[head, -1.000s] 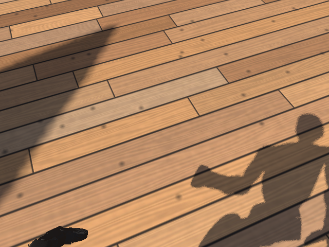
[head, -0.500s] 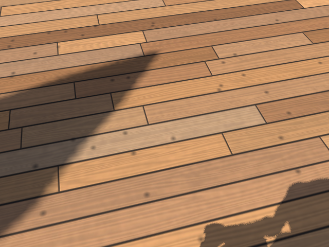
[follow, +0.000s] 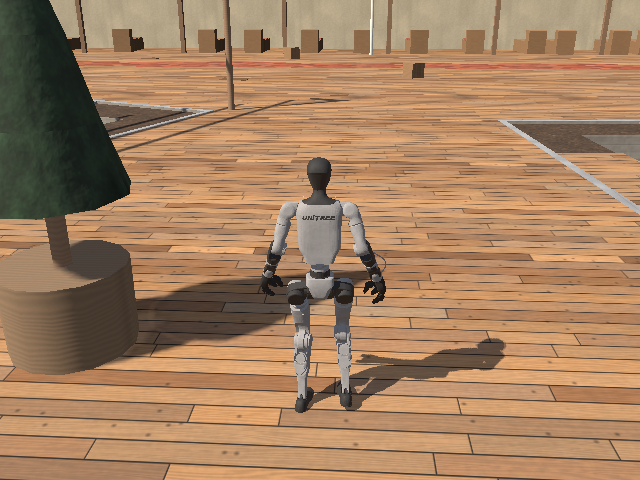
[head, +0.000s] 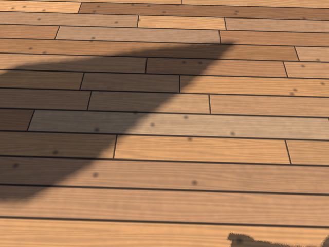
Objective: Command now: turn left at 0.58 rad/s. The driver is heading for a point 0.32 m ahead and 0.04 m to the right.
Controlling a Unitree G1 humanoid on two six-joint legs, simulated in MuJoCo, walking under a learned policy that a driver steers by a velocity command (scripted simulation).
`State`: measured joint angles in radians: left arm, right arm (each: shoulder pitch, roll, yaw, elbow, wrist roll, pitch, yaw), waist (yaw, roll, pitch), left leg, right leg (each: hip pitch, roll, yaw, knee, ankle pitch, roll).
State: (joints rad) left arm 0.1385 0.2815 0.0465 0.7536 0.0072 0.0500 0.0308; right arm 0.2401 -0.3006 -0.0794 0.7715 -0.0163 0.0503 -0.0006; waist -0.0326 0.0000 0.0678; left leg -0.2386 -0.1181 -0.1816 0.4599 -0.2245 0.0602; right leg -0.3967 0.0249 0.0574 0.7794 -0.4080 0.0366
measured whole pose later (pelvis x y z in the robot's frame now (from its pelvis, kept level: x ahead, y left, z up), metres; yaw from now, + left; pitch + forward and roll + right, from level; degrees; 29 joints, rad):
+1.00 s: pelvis -0.02 +0.00 +0.00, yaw +8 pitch -2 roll +0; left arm 0.25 0.22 0.00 1.09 0.01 0.01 0.03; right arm 0.23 -0.22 0.02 1.08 -0.01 0.00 -0.03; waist 0.02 -0.01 0.03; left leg -0.09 -0.06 -0.05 0.35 -0.23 0.05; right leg -0.15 0.00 0.00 0.36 -0.18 0.00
